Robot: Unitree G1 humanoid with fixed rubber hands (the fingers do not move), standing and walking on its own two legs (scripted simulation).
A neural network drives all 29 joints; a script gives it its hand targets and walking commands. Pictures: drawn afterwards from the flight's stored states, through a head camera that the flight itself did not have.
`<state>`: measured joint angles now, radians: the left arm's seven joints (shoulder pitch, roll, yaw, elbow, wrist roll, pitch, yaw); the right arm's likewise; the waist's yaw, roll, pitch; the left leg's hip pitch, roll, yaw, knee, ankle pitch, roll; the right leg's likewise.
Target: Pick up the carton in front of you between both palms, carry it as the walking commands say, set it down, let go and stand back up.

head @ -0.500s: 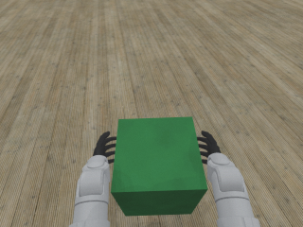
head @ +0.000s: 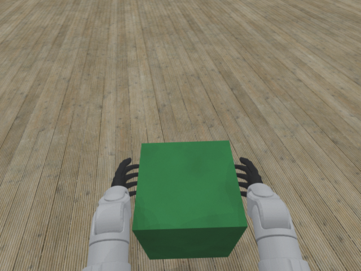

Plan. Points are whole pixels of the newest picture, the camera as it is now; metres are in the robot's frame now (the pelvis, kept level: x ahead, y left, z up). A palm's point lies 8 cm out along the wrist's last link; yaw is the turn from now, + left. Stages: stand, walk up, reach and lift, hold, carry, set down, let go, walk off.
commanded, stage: carry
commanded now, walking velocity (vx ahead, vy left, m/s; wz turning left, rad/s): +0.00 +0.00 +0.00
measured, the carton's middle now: (187, 203) +0.30 +0.00 -0.04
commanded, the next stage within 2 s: hold in 0.20 s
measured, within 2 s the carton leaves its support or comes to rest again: neither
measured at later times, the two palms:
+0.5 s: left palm (142, 186) +0.30 +0.10 +0.05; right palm (282, 211) +0.23 -0.19 +0.04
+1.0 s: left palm (121, 183) +0.30 +0.15 +0.06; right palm (262, 207) +0.24 -0.14 +0.06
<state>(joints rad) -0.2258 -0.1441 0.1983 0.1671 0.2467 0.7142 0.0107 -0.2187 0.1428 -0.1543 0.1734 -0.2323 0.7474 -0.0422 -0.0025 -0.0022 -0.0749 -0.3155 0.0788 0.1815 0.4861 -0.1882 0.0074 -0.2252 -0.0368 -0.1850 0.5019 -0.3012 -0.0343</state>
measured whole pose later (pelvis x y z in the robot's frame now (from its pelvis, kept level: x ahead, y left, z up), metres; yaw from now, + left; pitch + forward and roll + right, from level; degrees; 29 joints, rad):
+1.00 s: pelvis -0.02 +0.06 +0.00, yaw -12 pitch -9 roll +0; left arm -0.35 -0.18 0.31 0.34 0.34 0.70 -0.03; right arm -0.33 0.17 -0.30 0.36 -0.33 0.71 0.01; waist 0.01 -0.01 0.03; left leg -0.08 -0.03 0.02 0.42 -0.19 0.04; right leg -0.06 -0.01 0.05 0.43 -0.21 0.01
